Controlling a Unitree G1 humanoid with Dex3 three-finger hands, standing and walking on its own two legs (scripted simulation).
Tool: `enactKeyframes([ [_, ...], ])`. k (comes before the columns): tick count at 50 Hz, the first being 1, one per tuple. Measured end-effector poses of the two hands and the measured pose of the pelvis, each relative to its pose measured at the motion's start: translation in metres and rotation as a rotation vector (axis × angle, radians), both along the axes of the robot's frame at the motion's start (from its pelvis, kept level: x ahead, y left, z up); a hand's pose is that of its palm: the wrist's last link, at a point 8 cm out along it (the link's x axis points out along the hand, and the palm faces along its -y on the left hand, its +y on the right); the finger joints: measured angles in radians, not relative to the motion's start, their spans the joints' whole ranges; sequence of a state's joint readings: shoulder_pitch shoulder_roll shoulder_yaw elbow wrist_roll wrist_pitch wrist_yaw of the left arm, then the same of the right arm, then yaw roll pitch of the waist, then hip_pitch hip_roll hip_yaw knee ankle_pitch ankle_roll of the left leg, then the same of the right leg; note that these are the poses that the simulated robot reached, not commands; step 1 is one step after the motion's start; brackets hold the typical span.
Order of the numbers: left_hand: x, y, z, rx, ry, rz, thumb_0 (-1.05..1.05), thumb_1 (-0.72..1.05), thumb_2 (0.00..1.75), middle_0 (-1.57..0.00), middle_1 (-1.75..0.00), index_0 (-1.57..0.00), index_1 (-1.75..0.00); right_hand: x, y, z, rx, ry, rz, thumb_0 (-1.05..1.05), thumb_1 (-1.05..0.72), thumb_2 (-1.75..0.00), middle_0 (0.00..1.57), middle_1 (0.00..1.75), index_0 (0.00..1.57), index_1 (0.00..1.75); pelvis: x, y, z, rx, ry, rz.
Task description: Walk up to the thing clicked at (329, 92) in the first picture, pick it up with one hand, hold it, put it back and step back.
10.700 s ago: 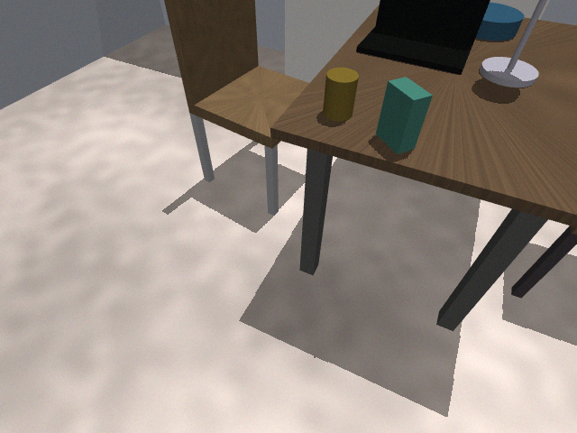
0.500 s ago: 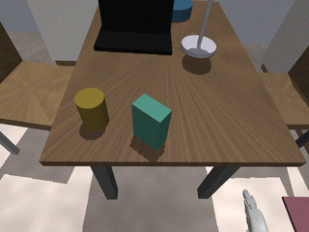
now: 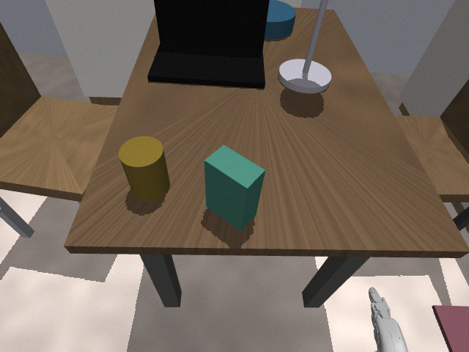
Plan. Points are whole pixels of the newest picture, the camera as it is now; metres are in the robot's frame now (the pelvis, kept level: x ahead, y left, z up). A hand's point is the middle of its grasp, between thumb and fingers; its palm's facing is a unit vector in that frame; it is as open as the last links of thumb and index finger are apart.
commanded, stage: approach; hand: left
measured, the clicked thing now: (146, 169) +0.47 +0.16 +0.03
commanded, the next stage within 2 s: close in in 0.42 s
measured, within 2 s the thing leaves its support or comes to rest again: neither
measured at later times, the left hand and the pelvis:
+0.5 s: hand (69, 186) +0.40 +0.27 +0.06, palm faces -0.01 -1.00 +0.06, open 17.3 cm; pelvis -0.02 +0.00 -0.02, yaw +0 degrees
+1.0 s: hand (127, 180) +0.43 +0.19 +0.04, palm faces +0.06 -1.00 +0.04, open 17.3 cm; pelvis -0.02 -0.01 -0.04, yaw -2 degrees
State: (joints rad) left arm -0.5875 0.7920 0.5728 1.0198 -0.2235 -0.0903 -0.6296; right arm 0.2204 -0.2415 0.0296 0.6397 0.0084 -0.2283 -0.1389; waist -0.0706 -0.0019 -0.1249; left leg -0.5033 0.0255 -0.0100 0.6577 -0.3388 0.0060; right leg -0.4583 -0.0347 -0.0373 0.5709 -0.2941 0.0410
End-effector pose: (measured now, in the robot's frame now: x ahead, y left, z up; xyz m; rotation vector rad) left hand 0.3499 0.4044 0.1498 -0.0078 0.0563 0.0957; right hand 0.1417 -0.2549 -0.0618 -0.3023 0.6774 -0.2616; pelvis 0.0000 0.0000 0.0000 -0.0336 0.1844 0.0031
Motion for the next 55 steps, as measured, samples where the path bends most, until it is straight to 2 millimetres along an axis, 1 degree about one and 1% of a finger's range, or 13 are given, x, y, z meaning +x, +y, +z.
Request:
enactKeyframes([
  [6,-0.003,0.0,0.0,-0.001,-0.005,0.006,-0.01,-0.5,0.07,-0.04,-0.05,-0.04,-0.05,-0.003,-0.002,0.002,-0.008,-0.004,0.012,-0.01,0.53,-0.06,0.06,0.05,0.06,0.05,-0.003,-0.001,-0.001,0.002,-0.003,0.001],
  [10,-0.002,-0.002,-0.002,-0.001,0.0,0.0,-0.01,-0.48,0.07,-0.04,-0.05,-0.04,-0.06,-0.005,0.0,0.001,-0.005,0.0,0.026,-0.01,0.54,-0.05,0.06,0.05,0.06,0.05,-0.006,-0.003,-0.001,0.003,-0.001,0.003],
  [13,0.0,-0.008,-0.01,-0.005,0.012,-0.018,-0.01,-0.47,0.07,-0.03,-0.05,-0.03,-0.06,-0.006,0.003,-0.001,-0.001,0.002,0.041,-0.01,0.55,-0.05,0.06,0.05,0.06,0.05,-0.008,-0.004,-0.003,0.004,0.003,0.005],
  [16,0.005,-0.019,-0.023,-0.015,0.025,-0.039,-0.01,-0.46,0.08,-0.03,-0.05,-0.03,-0.05,-0.006,0.005,-0.002,0.001,-0.004,0.052,-0.01,0.56,-0.05,0.06,0.05,0.06,0.05,-0.011,-0.004,-0.005,0.004,0.012,0.006],
  [21,0.017,-0.046,-0.057,-0.039,0.04,-0.074,-0.01,-0.47,0.08,-0.03,-0.05,-0.02,-0.05,-0.009,0.005,-0.002,-0.001,-0.019,0.06,-0.01,0.57,-0.05,0.06,0.05,0.06,0.05,-0.017,-0.003,-0.012,0.003,0.034,0.002],
  [27,0.039,-0.091,-0.1,-0.066,0.031,-0.115,-0.01,-0.5,0.07,-0.03,-0.05,-0.03,-0.05,-0.02,0.0,0.0,-0.018,-0.026,0.056,-0.01,0.56,-0.05,0.06,0.05,0.06,0.05,-0.023,-0.002,-0.023,-0.003,0.069,-0.011],
  [30,0.051,-0.113,-0.115,-0.068,0.02,-0.124,-0.01,-0.51,0.06,-0.04,-0.05,-0.04,-0.05,-0.027,-0.003,0.002,-0.031,-0.028,0.049,-0.01,0.56,-0.05,0.06,0.05,0.06,0.05,-0.026,-0.002,-0.029,-0.006,0.084,-0.019],
  [32,0.059,-0.125,-0.122,-0.068,0.009,-0.119,-0.01,-0.51,0.06,-0.04,-0.05,-0.04,-0.05,-0.032,-0.006,0.002,-0.038,-0.027,0.037,-0.01,0.56,-0.05,0.06,0.05,0.06,0.05,-0.026,-0.001,-0.033,-0.008,0.093,-0.025],
  [35,0.067,-0.138,-0.124,-0.066,-0.008,-0.092,-0.01,-0.5,0.06,-0.04,-0.05,-0.04,-0.05,-0.04,-0.01,0.001,-0.041,-0.012,0.014,-0.01,0.56,-0.05,0.06,0.05,0.06,0.05,-0.026,-0.001,-0.037,-0.009,0.103,-0.033],
  [40,0.072,-0.149,-0.116,-0.041,-0.032,-0.049,-0.01,-0.48,0.05,-0.04,-0.05,-0.05,-0.04,-0.046,-0.014,-0.004,-0.019,0.003,-0.018,-0.01,0.54,-0.05,0.06,0.05,0.06,0.05,-0.024,-0.001,-0.039,-0.007,0.108,-0.042],
  [46,0.066,-0.158,-0.109,-0.025,-0.024,-0.045,-0.01,-0.48,0.04,-0.05,-0.04,-0.05,-0.03,-0.036,-0.012,-0.007,0.022,-0.026,-0.014,-0.01,0.54,-0.05,0.06,0.05,0.06,0.05,-0.022,-0.004,-0.04,0.0,0.097,-0.041],
  [51,0.058,-0.164,-0.111,-0.031,-0.013,-0.031,-0.01,-0.49,0.04,-0.05,-0.04,-0.06,-0.03,-0.029,-0.011,-0.004,0.037,-0.05,0.008,-0.01,0.53,-0.05,0.06,0.05,0.06,0.05,-0.022,-0.007,-0.041,0.006,0.087,-0.034],
  [55,0.056,-0.172,-0.114,-0.028,-0.008,-0.042,-0.01,-0.51,0.03,-0.05,-0.03,-0.06,-0.02,-0.03,-0.013,-0.003,0.035,-0.044,0.014,-0.01,0.54,-0.05,0.06,0.05,0.06,0.05,-0.023,-0.01,-0.041,0.007,0.083,-0.029],
])
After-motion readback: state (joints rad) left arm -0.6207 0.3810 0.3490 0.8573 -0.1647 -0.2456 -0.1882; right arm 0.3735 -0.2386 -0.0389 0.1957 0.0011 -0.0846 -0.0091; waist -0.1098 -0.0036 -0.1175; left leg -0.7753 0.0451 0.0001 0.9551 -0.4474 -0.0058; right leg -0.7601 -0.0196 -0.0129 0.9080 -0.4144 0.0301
